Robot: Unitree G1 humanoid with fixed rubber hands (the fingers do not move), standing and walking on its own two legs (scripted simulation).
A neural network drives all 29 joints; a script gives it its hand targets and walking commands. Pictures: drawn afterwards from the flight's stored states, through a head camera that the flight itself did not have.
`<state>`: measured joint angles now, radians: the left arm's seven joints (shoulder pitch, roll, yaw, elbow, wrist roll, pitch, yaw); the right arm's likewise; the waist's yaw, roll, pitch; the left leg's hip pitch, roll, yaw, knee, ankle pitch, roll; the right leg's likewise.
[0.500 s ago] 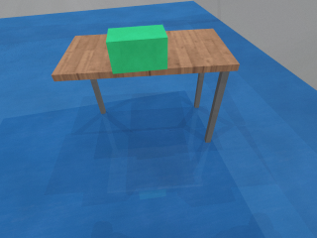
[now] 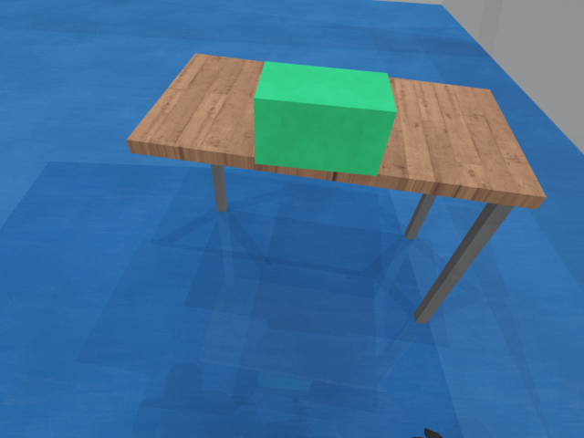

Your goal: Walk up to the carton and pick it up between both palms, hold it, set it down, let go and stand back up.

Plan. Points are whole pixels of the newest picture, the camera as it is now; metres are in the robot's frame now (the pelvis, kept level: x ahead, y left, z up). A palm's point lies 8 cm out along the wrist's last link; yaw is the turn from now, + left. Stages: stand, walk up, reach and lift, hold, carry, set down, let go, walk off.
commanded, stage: walk up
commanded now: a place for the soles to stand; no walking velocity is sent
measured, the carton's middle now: (320, 118) +0.79 -0.05 +0.04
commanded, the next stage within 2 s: none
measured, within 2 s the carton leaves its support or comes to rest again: neither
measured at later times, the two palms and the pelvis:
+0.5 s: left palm (213, 394) +0.23 +0.12 -0.10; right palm out of the picture +0.15 -0.36 -0.13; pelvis +0.19 -0.11 +0.01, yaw -3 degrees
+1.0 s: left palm (211, 320) +0.36 +0.15 -0.12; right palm (452, 311) +0.40 -0.31 -0.12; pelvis +0.29 -0.08 +0.00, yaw -8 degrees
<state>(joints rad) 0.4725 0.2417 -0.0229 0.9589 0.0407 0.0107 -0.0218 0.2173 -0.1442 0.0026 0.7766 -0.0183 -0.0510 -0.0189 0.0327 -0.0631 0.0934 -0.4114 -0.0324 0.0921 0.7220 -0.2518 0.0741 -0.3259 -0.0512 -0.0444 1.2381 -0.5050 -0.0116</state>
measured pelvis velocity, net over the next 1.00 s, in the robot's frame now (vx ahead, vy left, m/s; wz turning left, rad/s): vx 0.29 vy -0.08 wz -0.14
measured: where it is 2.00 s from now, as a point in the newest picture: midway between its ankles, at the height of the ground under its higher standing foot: (288, 418)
